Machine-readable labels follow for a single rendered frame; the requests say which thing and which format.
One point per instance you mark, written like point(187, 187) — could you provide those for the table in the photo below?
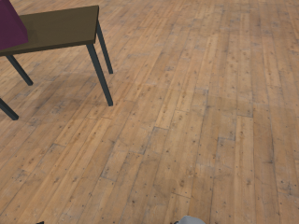
point(60, 29)

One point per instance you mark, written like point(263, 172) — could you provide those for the carton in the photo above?
point(12, 30)

